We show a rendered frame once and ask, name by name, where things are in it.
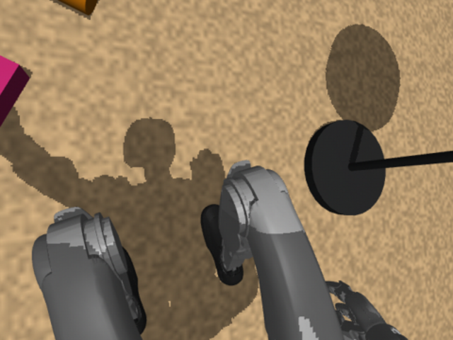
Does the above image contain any floor lamp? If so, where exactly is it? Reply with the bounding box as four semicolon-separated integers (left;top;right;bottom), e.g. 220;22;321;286
304;120;453;215

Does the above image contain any right robot arm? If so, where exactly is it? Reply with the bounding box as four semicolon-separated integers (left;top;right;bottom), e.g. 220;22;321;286
365;324;408;340

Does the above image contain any left robot foot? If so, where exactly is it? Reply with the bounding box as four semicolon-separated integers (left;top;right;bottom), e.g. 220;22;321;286
123;247;147;335

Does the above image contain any right robot foot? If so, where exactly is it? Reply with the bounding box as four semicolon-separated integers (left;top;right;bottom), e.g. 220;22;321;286
200;204;243;285

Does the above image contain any right robot hand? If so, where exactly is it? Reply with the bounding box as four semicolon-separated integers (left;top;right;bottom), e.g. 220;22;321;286
326;280;386;340

